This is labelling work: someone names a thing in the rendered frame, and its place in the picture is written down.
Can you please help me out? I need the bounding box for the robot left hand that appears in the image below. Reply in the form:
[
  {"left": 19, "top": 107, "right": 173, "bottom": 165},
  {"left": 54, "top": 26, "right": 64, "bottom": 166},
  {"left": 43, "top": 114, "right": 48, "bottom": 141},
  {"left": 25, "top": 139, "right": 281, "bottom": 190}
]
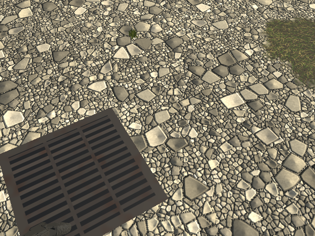
[{"left": 23, "top": 222, "right": 72, "bottom": 236}]

